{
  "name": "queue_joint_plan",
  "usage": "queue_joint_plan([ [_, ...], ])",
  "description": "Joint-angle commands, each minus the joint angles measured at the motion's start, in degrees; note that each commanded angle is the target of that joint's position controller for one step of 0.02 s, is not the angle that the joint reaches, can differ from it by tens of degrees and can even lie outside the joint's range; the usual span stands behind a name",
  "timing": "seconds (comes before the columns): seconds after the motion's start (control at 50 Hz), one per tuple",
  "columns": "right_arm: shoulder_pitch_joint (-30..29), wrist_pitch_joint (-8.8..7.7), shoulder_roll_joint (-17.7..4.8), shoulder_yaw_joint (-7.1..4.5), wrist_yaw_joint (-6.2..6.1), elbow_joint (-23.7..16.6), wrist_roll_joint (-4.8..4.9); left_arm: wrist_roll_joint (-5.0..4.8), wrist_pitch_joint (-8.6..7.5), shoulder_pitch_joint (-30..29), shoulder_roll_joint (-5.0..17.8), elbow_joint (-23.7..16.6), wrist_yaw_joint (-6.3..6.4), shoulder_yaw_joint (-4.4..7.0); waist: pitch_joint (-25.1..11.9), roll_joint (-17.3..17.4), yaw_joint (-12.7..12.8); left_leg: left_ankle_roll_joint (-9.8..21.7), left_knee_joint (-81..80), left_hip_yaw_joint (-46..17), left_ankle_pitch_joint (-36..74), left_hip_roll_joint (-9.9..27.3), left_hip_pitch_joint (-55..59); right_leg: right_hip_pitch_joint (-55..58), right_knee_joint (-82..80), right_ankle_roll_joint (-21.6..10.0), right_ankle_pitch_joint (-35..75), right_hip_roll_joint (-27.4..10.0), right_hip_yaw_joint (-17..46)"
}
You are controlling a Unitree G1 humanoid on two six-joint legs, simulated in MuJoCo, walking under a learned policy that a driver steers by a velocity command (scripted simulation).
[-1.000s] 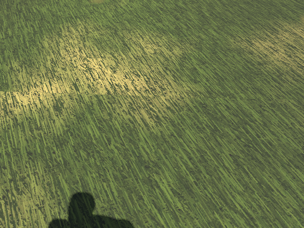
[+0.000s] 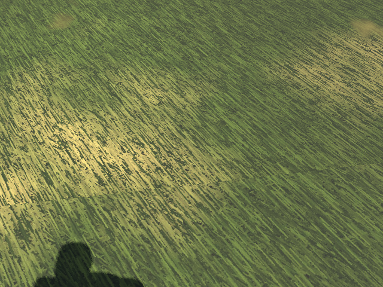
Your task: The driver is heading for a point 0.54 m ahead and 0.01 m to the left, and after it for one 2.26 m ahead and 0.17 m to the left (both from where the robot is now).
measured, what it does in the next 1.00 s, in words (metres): walks ahead: left foot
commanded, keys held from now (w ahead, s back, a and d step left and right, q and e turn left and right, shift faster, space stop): w+e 0.16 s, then w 0.04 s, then w+q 0.34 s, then q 0.40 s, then no key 0.06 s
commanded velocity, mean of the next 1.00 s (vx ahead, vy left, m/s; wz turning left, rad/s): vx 0.37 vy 0.00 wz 0.12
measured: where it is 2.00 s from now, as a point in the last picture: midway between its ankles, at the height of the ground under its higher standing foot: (200, 282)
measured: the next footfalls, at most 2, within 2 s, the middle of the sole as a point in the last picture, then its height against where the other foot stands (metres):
left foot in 0.54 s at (177, 276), level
right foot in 1.20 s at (219, 238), level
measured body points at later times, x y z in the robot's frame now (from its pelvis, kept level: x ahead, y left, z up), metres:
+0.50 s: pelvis +0.28 +0.00 +0.01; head +0.31 +0.00 +0.46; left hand +0.28 +0.27 -0.12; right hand +0.44 -0.24 -0.10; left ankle +0.44 +0.08 -0.70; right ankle +0.11 -0.05 -0.72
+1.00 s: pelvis +0.46 +0.02 +0.03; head +0.49 +0.04 +0.47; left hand +0.59 +0.30 -0.09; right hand +0.54 -0.26 -0.09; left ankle +0.44 +0.07 -0.72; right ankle +0.58 -0.12 -0.66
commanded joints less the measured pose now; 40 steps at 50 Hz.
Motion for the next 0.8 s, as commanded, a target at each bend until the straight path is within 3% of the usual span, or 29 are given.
queue_joint_plan([
  [0.02,1.08,-0.25,-4.68,-1.16,1.17,-7.71,0.95,0.91,-0.16,21.5,16.74,2.94,2.08,5.67,-16.39,-11.25,7.74,0.58,49.16,-4.07,9.44,2.42,-35.2,43.04,-6.26,-13.29,-5.22,-17.31,32.38],
  [0.04,-5.73,-1.03,-8.59,-1.95,1.56,-10.73,0.83,-1.18,0.55,22.27,17.58,2.17,2.02,5.91,-19.82,-6.68,9.5,-0.25,58.55,-17.29,-1.38,-4.37,-45.64,45.46,-15.71,-17.19,-4.38,-21.91,51.98],
  [0.06,-10.35,-1.9,-8.48,-1.73,1.86,-12.4,0.8,-1.61,0.77,19.28,15.94,2.51,2.63,5.45,-11.26,-2.3,8.37,0.42,55.94,-21.01,4.85,0.17,-50.82,39.92,-17.48,-14.91,-1.59,-21.01,42.44],
  [0.1,-8.76,-2.28,-8.15,-1.61,1.65,-11.34,0.56,-1.85,0.07,14.25,10.67,2.44,3.08,4.15,-3.17,3.52,3.12,0.39,45.12,-20.78,9.93,3.86,-44.61,25.67,-18.93,-9.59,9.84,-15.85,31.53],
  [0.14,-6.84,0.06,-7.35,-1.5,1.76,-11.02,-1.32,-2.34,-1.13,12.64,8.38,2.06,3.21,3.24,-3.52,3.11,0.48,-1.18,40.03,-20.99,10.39,4.79,-38.27,19.61,-19.74,-7.55,16.87,-11.73,25.73],
  [0.16,-6.51,0.98,-6.63,-1.35,2.05,-11.5,-1.59,-2.46,-1.76,13.16,9.13,2.18,3.16,3.3,-4.05,1.72,-0.09,-2.0,38.48,-20.34,9.96,4.56,-37.73,18.42,-20.02,-8.12,19.03,-10.83,24.72],
  [0.2,-8.45,1.85,-5.89,-1.14,2.53,-12.31,-1.51,-2.34,-2.51,15.01,10.08,2.65,3.03,3.39,-3.58,0.66,0.13,-2.92,33.51,-18.91,13.3,4.78,-38.55,16.89,-21.23,-7.27,20.08,-9.42,22.0],
  [0.28,-16.25,2.1,-5.65,-0.75,3.03,-14.2,-0.92,-2.21,-3.08,20.07,8.86,4.32,2.84,2.61,-1.43,-2.09,3.46,-2.37,21.35,-16.91,24.4,5.36,-42.02,20.62,-23.02,-2.64,24.53,-8.16,17.45],
  [0.34,-21.01,2.07,-5.65,-0.51,3.28,-15.57,-0.14,-1.87,-3.38,22.82,9.07,5.12,2.99,2.22,-1.36,-3.06,5.7,-0.61,15.41,-16.05,28.81,4.5,-43.94,26.6,-23.26,-0.47,26.52,-9.2,15.45],
  [0.42,-25.74,1.74,-5.69,-0.22,3.81,-17.28,0.11,-0.77,-3.41,24.65,8.87,6.37,3.67,1.58,1.17,-3.09,6.96,2.22,9.1,-14.91,27.92,1.93,-44.42,32.31,-23.52,-0.4,28.45,-11.87,12.5],
  [0.46,-24.78,1.61,-6.06,-0.4,3.93,-17.5,0.11,-0.42,-3.38,23.47,9.52,6.7,4.29,1.49,1.65,-3.3,5.5,4.11,6.5,-14.73,23.91,-0.15,-41.31,33.98,-21.6,0.15,34.99,-13.39,10.47],
  [0.48,-22.48,1.57,-6.43,-0.65,3.76,-16.98,0.11,-0.38,-3.44,22.18,10.06,6.6,4.59,1.48,0.55,-3.64,4.09,5.36,5.55,-13.69,21.4,-2.02,-37.38,34.34,-18.69,0.84,43.38,-13.52,9.0],
  [0.52,-12.88,1.33,-8.2,-1.67,3.13,-14.09,-0.01,-0.01,-3.15,20.82,11.46,6.65,5.03,1.64,-4.6,-4.4,-0.27,7.75,3.83,-12.2,16.72,-6.04,-26.7,35.16,-5.68,2.13,58.09,-13.47,6.87],
  [0.54,-3.88,0.92,-9.11,-2.39,2.8,-11.26,-0.44,-0.35,-2.82,19.57,11.98,6.27,5.09,1.71,-8.75,-3.45,-4.59,9.28,-0.52,-12.67,19.37,-6.82,-16.23,31.33,6.4,3.18,55.08,-12.09,4.93],
  [0.56,4.77,0.55,-13.11,-3.61,2.15,-9.61,-1.58,-1.05,-3.06,18.99,10.74,4.34,5.22,1.15,-14.06,1.34,-7.71,12.96,-1.67,-25.56,22.21,3.42,-2.77,19.46,24.82,4.81,36.69,-9.19,2.69],
  [0.58,2.45,0.76,-18.36,-4.85,2.04,-10.67,-1.34,-2.26,-3.32,23.96,5.87,2.11,4.31,0.46,-18.13,14.71,-1.66,23.01,-5.39,-56.32,37.84,19.4,10.85,-3.89,47.06,8.31,-18.03,4.59,2.88],
  [0.6,0.07,1.1,-16.43,-4.8,2.72,-10.6,2.03,-0.84,-3.24,21.4,9.29,2.07,4.42,0.94,-18.22,5.81,-1.84,23.51,-7.03,-57.02,45.85,18.59,8.8,-7.62,50.7,7.96,-18.26,1.7,12.5],
  [0.62,-3.7,1.28,-14.22,-4.27,2.6,-11.45,2.01,-1.37,-3.63,17.6,9.45,0.67,4.3,0.9,-11.25,3.69,-0.93,22.39,-6.74,-47.61,52.89,17.26,2.02,-9.64,49.7,8.32,-14.24,-0.98,12.49],
  [0.64,-5.51,1.31,-11.21,-3.46,2.61,-11.57,1.58,-1.35,-3.89,15.55,9.35,0.05,4.27,0.8,-7.07,-0.61,-0.01,20.25,-7.79,-41.88,58.4,14.44,-4.1,-9.01,46.13,8.71,-11.8,-2.73,11.76],
  [0.68,-7.27,1.4,-8.87,-2.62,2.02,-11.45,1.92,-0.35,-2.0,15.53,8.66,-0.82,3.97,0.77,-5.12,-0.34,2.98,16.5,-10.12,-35.0,60.61,9.11,-12.2,-4.95,39.41,10.31,-10.74,-4.53,11.43],
  [0.74,-5.61,0.96,-11.81,-3.23,2.07,-11.14,1.72,-0.34,0.69,16.08,6.88,-2.11,4.0,0.43,-6.91,1.26,4.26,14.96,-9.73,-31.45,68.81,6.31,-15.16,-2.77,33.31,12.48,-9.37,-3.89,9.9],
  [0.8,-4.32,1.78,-12.66,-3.45,1.67,-11.82,1.64,-0.46,1.72,12.55,7.12,-4.02,4.28,0.42,-8.08,2.48,3.3,12.0,-8.8,-30.89,68.85,4.04,-15.05,-5.0,28.89,13.36,-4.93,-3.95,9.22],
])
Velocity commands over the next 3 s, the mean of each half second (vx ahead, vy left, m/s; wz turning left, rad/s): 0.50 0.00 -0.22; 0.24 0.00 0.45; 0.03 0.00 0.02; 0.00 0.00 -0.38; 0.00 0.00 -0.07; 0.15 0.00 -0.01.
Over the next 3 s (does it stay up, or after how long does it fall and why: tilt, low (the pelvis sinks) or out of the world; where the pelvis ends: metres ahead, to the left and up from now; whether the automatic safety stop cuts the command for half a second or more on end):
stays up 0.53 0.02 0.02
